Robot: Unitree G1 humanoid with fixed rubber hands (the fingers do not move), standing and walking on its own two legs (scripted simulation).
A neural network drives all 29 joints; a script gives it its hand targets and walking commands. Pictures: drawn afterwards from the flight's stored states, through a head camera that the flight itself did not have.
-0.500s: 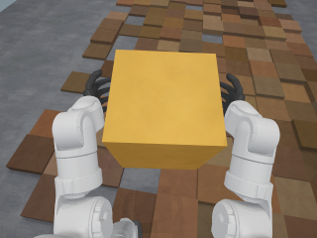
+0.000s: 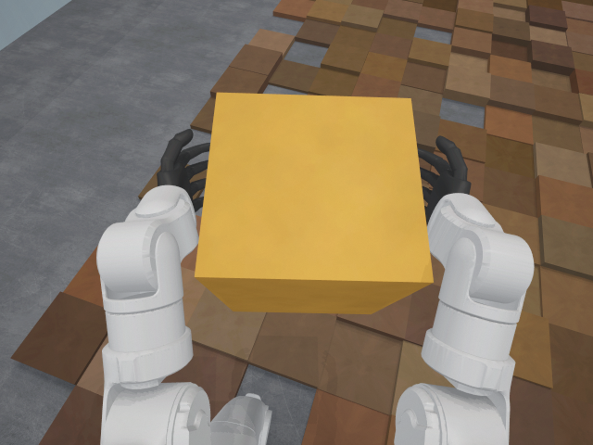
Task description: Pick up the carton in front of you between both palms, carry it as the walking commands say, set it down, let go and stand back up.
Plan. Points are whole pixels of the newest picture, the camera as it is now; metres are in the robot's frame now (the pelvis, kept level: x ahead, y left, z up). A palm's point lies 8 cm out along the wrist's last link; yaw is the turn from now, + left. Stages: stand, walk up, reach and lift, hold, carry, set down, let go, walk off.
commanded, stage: carry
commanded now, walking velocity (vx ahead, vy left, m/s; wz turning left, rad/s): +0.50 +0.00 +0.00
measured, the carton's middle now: (307, 222) +0.37 +0.05 +0.07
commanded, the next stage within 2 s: none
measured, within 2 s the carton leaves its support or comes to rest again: neither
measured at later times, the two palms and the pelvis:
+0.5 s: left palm (273, 69) +0.70 +0.16 +0.06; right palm (437, 106) +0.65 -0.14 +0.06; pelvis +0.33 +0.07 -0.03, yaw -3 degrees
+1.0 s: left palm out of the picture +1.04 +0.24 +0.12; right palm out of the picture +1.01 -0.06 +0.12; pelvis +0.68 +0.12 -0.01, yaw -1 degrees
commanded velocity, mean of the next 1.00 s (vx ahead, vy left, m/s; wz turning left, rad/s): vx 0.50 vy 0.00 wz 0.00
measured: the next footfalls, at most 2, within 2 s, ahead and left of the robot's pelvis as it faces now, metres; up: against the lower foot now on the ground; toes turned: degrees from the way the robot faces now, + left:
left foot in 0.16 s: +0.33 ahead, +0.11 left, -0.02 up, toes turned -2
right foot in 0.50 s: +0.47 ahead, -0.02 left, -0.02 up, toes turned -7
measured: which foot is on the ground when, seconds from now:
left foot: up 0.00-0.14, down 0.16-0.56, up 0.58-0.84, down 0.86-1.00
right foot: down 0.00-0.20, up 0.22-0.48, down 0.50-0.86, up 0.88-1.00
